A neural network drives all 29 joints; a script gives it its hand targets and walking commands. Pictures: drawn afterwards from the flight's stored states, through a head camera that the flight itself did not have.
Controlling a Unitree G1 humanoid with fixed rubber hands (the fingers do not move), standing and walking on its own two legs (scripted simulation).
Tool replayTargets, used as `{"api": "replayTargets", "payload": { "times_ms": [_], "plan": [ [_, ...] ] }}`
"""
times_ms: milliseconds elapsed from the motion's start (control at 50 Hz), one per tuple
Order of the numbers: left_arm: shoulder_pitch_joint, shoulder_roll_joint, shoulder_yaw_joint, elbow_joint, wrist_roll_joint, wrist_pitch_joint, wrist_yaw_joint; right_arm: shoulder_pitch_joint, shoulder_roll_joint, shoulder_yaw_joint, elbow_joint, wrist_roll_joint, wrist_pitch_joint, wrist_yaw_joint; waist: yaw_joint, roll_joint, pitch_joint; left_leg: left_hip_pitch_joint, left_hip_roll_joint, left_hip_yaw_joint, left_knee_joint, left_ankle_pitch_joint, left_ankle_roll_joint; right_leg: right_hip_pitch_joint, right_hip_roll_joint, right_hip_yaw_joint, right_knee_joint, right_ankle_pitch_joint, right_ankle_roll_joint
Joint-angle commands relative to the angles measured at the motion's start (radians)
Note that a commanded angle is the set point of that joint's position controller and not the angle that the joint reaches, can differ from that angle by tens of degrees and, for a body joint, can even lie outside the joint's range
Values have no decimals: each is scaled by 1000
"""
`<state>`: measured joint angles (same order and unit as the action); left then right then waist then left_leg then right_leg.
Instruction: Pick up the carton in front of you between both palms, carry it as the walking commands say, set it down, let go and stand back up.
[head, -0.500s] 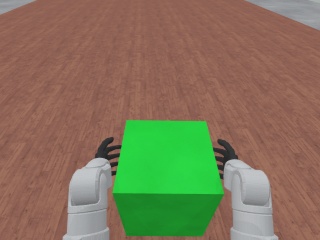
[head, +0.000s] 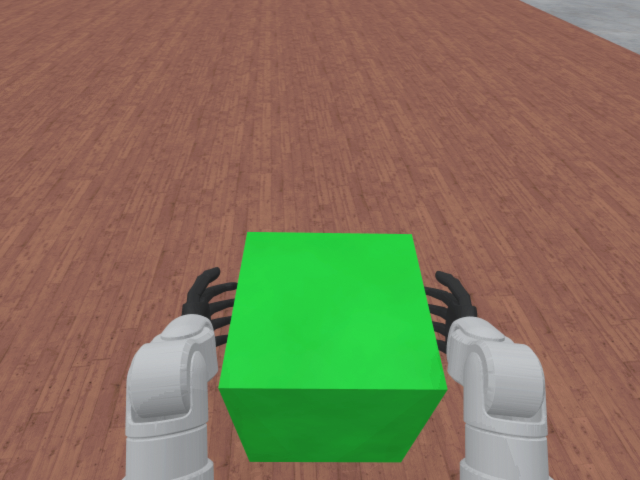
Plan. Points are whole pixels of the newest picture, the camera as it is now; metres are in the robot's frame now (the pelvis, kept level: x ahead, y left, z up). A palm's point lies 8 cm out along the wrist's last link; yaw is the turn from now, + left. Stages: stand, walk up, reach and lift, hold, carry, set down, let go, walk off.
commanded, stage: carry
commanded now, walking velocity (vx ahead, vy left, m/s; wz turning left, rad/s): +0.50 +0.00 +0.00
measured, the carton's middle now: (327, 352) +0.28 +0.00 +0.02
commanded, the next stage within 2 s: none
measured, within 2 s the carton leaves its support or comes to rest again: neither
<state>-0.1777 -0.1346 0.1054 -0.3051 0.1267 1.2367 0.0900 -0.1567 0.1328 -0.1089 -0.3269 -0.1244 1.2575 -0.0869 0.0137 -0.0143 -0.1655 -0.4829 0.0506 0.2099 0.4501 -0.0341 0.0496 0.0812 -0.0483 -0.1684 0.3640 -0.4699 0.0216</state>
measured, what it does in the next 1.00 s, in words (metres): walks ahead: right foot, then left foot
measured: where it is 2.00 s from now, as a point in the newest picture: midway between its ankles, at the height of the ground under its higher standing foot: (319, 254)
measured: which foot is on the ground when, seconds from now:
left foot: down 0.00-0.52, up 0.54-0.98, down 1.00-1.00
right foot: down 0.00-0.02, up 0.04-0.48, down 0.50-1.00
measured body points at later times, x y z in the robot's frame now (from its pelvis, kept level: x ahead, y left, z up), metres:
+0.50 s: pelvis +0.33 -0.01 +0.00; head +0.30 -0.02 +0.45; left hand +0.60 +0.14 +0.10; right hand +0.60 -0.16 +0.10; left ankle +0.14 +0.09 -0.72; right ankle +0.47 -0.11 -0.72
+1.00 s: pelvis +0.66 +0.01 +0.00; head +0.64 +0.01 +0.45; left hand +0.94 +0.16 +0.09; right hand +0.93 -0.14 +0.09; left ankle +0.80 +0.10 -0.72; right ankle +0.47 -0.10 -0.72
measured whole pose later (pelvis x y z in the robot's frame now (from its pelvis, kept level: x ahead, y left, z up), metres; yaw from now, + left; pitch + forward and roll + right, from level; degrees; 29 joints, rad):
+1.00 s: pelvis +0.66 +0.01 +0.00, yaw +0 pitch +3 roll +0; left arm -0.17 -0.13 0.10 -0.35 0.12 1.22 0.09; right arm -0.16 0.13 -0.10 -0.37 -0.12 1.25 -0.09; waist 0.01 -0.01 -0.11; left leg -0.48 0.05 0.22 0.44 -0.03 0.04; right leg 0.09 -0.06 -0.19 0.35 -0.46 0.04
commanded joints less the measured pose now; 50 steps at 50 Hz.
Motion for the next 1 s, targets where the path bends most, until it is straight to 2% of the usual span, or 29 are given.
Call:
{"api": "replayTargets", "payload": {
  "times_ms": [0,20,40,60,80,100,120,140,200,280,400,440,460,480,500,520,540,560,580,600,620,640,700,780,900,940,960,980],
  "plan": [
    [-480,-865,-704,-60,-433,15,-266,-470,860,681,-3,399,-19,249,-42,167,-331,723,261,-451,-80,-232,124,-466,-32,-32,652,516,4],
    [-490,-875,-712,-57,-441,15,-270,-454,888,683,24,399,-30,250,-41,335,-317,832,374,-739,-192,-104,211,-751,91,36,843,19,14],
    [-498,-908,-723,-37,-441,4,-274,-461,910,688,1,410,-37,252,-41,249,-295,810,365,-649,-163,9,207,-819,28,143,962,-5,-21],
    [-495,-932,-723,-39,-449,-9,-278,-472,948,699,-6,419,-48,254,-43,159,-292,743,339,-566,-147,73,177,-819,-17,171,968,30,-39],
    [-498,-960,-730,-44,-453,-23,-279,-496,976,709,-23,427,-61,257,-35,62,-266,654,322,-481,-164,58,132,-792,-60,182,898,95,-44],
    [-495,-975,-736,-48,-452,-35,-278,-521,998,723,-43,436,-73,260,-27,51,-249,566,300,-412,-201,-10,97,-746,-83,184,818,144,-41],
    [-496,-991,-744,-56,-449,-45,-275,-531,1009,729,-54,443,-82,263,-24,80,-247,514,282,-351,-228,-62,80,-708,-81,162,767,179,-35],
    [-486,-1006,-749,-56,-447,-54,-271,-526,1010,732,-61,448,-88,266,-23,108,-239,487,264,-313,-254,-106,80,-694,-75,143,715,202,-30],
    [-446,-1002,-755,-77,-427,-72,-256,-491,991,742,-83,460,-97,275,-26,145,-198,499,244,-242,-310,-129,96,-735,-82,99,544,279,-9],
    [-413,-960,-756,-108,-418,-68,-246,-461,934,739,-117,459,-91,274,-30,138,-142,554,203,-154,-293,53,85,-741,-61,40,329,397,-2],
    [-411,-860,-729,-122,-426,-14,-250,-428,839,705,-111,420,-45,254,-35,162,-42,606,191,-87,-248,223,50,-662,-23,-19,139,471,-36],
    [-409,-837,-713,-102,-426,3,-254,-439,821,698,-101,411,-29,250,-26,171,-60,604,184,-51,-135,392,26,-528,15,-58,98,432,-54],
    [-400,-833,-703,-85,-424,8,-255,-451,812,697,-98,410,-22,248,-8,142,-105,558,151,7,17,445,2,-364,63,-107,46,406,-58],
    [-397,-827,-692,-70,-421,12,-258,-464,799,698,-95,409,-15,247,7,90,-179,427,118,26,208,332,-28,-140,28,-66,63,346,-59],
    [-397,-811,-679,-48,-406,11,-260,-491,807,707,-101,419,-3,247,18,-115,-283,152,48,3,511,58,-73,110,-239,349,27,230,-161],
    [-388,-836,-673,-14,-408,5,-262,-504,814,714,-108,423,1,249,23,-327,-301,-117,-84,-65,737,-402,-94,238,-371,687,-111,291,-271],
    [-401,-861,-676,-26,-420,2,-265,-517,846,722,-77,421,-5,251,13,-245,-273,-205,-34,-175,862,-448,-60,223,-374,618,-104,417,-270],
    [-415,-900,-687,-31,-430,-6,-269,-523,875,721,-71,424,-15,255,10,-165,-273,-214,13,-209,878,-413,-32,169,-338,520,-74,497,-243],
    [-444,-936,-694,-46,-437,-15,-273,-535,907,727,-69,428,-26,257,4,-65,-245,-198,57,-217,814,-352,-24,85,-318,426,-78,524,-198],
    [-471,-966,-705,-59,-445,-25,-277,-546,931,734,-72,430,-38,257,-2,-42,-229,-160,82,-222,731,-294,-28,10,-299,360,-108,478,-162],
    [-491,-981,-711,-69,-453,-33,-279,-557,960,742,-74,433,-48,255,-4,-61,-225,-127,82,-204,677,-259,-33,-34,-281,307,-133,423,-144],
    [-499,-986,-715,-80,-461,-39,-281,-555,979,746,-73,435,-58,252,-2,-84,-221,-117,76,-184,635,-234,-39,-54,-266,272,-159,387,-145],
    [-481,-972,-723,-112,-476,-46,-286,-525,983,752,-100,422,-75,236,0,-106,-191,-154,78,-140,480,-172,-65,-47,-250,203,-213,345,-167],
    [-448,-918,-718,-140,-470,-36,-282,-490,940,745,-132,411,-66,220,4,-103,-135,-175,62,-82,252,-63,-74,4,-212,118,-206,498,-164],
    [-383,-861,-692,-84,-420,-8,-270,-453,875,729,-99,413,-26,235,9,-132,-49,-92,17,-13,40,35,-30,64,-190,34,-147,707,-119],
    [-392,-860,-692,-69,-413,-4,-270,-462,870,721,-83,418,-20,244,2,-146,-68,54,-18,26,-1,5,-14,51,-186,0,-37,861,-92],
    [-406,-859,-694,-67,-415,-2,-269,-454,874,714,-64,415,-20,247,-17,-118,-111,218,-59,73,-47,-21,-12,0,-154,-57,113,898,-66],
    [-418,-857,-699,-65,-415,-1,-270,-446,872,703,-48,412,-21,251,-34,-57,-186,445,-25,31,-29,-93,-8,-135,-123,-69,304,770,-42]
  ]
}}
